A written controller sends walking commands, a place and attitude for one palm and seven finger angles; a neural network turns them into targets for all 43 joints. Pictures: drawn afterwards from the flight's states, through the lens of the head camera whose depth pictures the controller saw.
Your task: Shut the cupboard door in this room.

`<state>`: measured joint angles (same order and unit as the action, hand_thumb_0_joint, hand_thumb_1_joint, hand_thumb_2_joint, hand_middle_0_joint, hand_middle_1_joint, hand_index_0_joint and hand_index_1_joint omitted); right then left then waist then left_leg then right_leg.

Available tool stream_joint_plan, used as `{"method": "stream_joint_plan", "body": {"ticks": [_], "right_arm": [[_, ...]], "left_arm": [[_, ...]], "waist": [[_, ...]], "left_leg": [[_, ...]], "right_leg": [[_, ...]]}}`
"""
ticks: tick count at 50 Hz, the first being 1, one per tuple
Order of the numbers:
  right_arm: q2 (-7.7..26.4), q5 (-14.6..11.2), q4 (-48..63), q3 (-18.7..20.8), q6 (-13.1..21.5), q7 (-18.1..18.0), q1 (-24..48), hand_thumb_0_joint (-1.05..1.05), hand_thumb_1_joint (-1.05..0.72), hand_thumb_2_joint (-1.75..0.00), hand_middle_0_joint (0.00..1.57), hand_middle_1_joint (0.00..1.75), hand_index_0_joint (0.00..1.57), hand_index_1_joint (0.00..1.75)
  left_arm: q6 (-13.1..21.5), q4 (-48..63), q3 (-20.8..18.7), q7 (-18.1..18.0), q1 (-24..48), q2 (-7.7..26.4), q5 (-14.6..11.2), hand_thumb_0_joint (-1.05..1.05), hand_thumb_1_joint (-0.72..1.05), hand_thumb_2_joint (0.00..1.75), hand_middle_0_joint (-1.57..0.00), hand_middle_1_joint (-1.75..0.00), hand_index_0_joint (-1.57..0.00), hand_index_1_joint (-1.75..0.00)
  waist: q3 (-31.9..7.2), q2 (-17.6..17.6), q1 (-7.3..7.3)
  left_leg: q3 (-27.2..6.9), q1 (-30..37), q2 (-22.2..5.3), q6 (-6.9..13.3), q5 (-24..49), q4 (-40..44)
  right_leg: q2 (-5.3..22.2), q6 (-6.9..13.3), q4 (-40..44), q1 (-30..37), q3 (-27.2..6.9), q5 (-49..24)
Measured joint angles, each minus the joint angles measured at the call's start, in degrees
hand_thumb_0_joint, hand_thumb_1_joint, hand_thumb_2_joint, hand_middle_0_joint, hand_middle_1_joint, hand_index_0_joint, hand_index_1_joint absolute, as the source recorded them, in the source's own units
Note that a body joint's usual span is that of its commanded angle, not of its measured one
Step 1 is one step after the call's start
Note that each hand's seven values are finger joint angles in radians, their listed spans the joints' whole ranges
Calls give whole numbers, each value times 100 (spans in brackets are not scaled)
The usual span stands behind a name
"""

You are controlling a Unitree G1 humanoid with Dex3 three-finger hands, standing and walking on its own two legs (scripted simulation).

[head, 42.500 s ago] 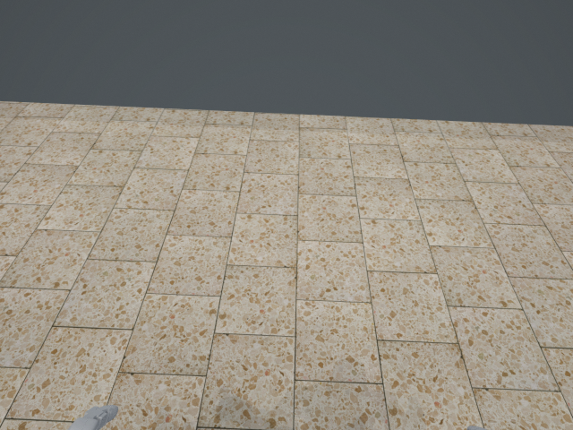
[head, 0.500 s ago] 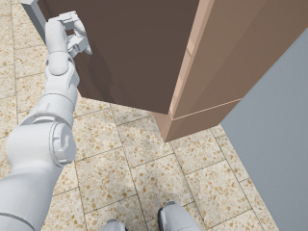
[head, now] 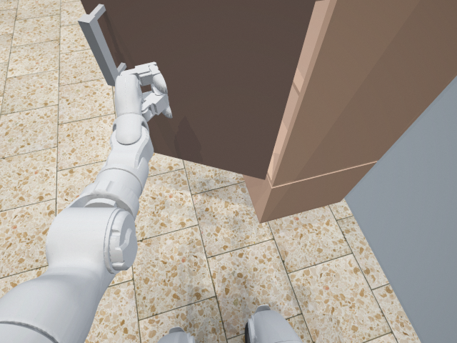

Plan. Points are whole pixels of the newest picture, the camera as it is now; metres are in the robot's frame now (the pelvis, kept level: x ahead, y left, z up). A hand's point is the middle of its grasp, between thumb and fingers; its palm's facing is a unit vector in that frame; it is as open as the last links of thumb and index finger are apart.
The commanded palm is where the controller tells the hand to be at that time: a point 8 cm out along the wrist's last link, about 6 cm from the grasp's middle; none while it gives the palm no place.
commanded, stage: draw the hand back to the body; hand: left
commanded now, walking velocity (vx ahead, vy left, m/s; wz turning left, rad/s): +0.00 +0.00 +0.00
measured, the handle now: (107, 47) +0.68 +0.16 +0.09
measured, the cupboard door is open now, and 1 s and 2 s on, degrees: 59 59 59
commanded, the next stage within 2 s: step back with the hand held close in 1.56 s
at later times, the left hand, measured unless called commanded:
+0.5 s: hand (88, 152) +0.38 +0.14 +0.15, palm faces +0.00 -1.00 -0.02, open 3.1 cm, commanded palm +0.33 +0.20 +0.15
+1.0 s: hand out of the picture +0.25 +0.24 +0.19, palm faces +0.36 -0.88 -0.32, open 4.7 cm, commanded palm +0.20 +0.28 +0.21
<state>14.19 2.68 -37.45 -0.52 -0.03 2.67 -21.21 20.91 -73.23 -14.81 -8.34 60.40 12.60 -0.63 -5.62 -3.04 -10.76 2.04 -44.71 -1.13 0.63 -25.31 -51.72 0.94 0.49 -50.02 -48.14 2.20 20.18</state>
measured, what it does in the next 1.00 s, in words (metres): rises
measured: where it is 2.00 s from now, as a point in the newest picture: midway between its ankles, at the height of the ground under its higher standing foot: outside the picture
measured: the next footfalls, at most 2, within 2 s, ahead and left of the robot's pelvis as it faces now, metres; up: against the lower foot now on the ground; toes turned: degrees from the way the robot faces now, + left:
none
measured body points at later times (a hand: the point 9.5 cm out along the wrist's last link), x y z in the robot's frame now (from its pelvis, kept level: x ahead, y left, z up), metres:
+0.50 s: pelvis +0.00 +0.00 +0.03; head +0.01 -0.01 +0.48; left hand +0.37 +0.19 +0.16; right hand +0.13 -0.26 -0.07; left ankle -0.01 +0.11 -0.69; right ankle +0.03 -0.12 -0.69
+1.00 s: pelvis +0.02 +0.01 +0.06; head +0.00 -0.03 +0.50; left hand +0.22 +0.29 +0.20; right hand +0.20 -0.20 -0.04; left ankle -0.01 +0.11 -0.69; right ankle +0.03 -0.12 -0.69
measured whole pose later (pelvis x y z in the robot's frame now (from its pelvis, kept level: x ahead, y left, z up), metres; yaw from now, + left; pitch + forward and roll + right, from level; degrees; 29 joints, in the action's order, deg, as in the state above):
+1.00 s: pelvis +0.02 +0.01 +0.06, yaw +1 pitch -4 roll +0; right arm 12.2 -0.8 -34.9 -3.2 1.4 -4.2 -11.4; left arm 4.2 9.3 -11.9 -4.7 -14.5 16.5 -3.5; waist 1.0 -4.8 2.6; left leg 1.3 -3.6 0.4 1.0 -14.9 -22.6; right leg 1.5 -0.3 -22.6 -7.0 3.1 11.4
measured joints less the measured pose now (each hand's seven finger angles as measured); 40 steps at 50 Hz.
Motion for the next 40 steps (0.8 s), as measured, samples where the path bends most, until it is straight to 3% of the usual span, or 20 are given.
{"method": "stream_joint_plan", "body": {"ticks": [4,8,10,16,22,25,30,40], "right_arm": [[-54,12,99,-24,26,-15,-160,0,-90,-90,20,30,21,30],[-21,-60,183,59,-42,-9,-407,1,-90,-90,20,30,21,30],[17,-155,186,93,-117,-25,-468,1,-90,-90,20,30,21,30],[103,-426,158,134,-99,-269,-335,1,-90,-90,20,30,21,30],[195,-510,161,136,211,-457,226,1,-90,-90,20,30,20,30],[201,-569,248,74,270,-493,538,1,-91,-90,20,30,20,30],[7,-568,520,-26,131,-640,966,1,-91,-90,20,30,20,30],[-144,-440,469,-260,201,-731,1092,1,-90,-90,20,30,21,30]], "left_arm": [[214,422,-370,164,-327,44,-99,2,90,90,-130,-150,-130,-150],[472,1341,-334,472,-1295,87,-66,2,90,90,-130,-150,-130,-150],[327,1751,-225,655,-1818,108,-154,2,90,90,-130,-150,-130,-150],[-385,2990,110,1014,-3079,-37,-797,2,90,90,-130,-150,-130,-150],[-432,4004,616,1233,-3626,-129,-848,2,91,90,-130,-150,-130,-150],[-741,4241,688,1398,-3841,-141,-930,2,90,90,-128,-147,-128,-148],[-1160,5277,891,953,-4850,-17,-544,2,90,90,-120,-139,-120,-139],[-1603,7099,799,397,-6232,240,-266,2,90,90,-96,-112,-96,-112]], "waist": [[-6,64,32],[-101,42,211],[-95,13,326],[52,17,630],[128,45,850],[117,46,935],[265,43,983],[634,-53,1323]], "left_leg": [[91,112,-42,-19,54,132],[190,403,-94,-34,70,313],[203,652,-111,-39,92,448],[86,1491,-106,-47,270,936],[-36,1975,-27,-30,380,1136],[-8,2212,20,-12,443,1286],[72,2873,86,5,661,1836],[-79,3764,129,13,974,2602]], "right_leg": [[-53,23,87,48,-87,-69],[-119,38,227,274,-181,-104],[-143,40,364,519,-191,-133],[-147,40,933,1454,-72,-299],[-69,20,1175,2018,47,-377],[-28,1,1258,2222,18,-407],[15,-32,1642,2791,-62,-545],[39,-45,2476,3783,94,-834]]}}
